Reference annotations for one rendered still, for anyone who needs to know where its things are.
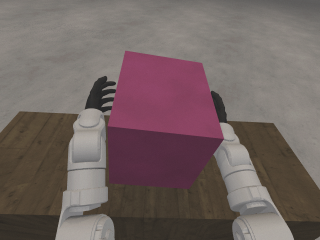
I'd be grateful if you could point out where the right robot forearm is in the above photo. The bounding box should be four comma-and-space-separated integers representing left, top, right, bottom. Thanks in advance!
213, 122, 294, 240

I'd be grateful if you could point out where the carton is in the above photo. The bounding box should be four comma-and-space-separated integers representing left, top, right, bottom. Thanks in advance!
107, 51, 224, 189

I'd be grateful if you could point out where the left robot forearm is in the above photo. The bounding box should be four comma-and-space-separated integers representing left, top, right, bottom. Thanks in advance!
55, 108, 108, 240

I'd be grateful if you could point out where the pedestal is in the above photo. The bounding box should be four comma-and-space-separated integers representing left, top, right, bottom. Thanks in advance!
0, 111, 320, 240

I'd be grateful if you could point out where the robot left hand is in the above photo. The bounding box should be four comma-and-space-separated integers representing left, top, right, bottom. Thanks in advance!
85, 76, 116, 113

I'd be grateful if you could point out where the robot right hand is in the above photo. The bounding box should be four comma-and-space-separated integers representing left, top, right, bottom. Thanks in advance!
211, 91, 227, 123

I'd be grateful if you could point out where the robot right upper arm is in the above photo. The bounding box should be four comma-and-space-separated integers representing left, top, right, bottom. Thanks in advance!
232, 212, 293, 240

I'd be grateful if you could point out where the robot left upper arm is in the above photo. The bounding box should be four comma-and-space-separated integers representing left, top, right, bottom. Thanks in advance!
56, 214, 115, 240

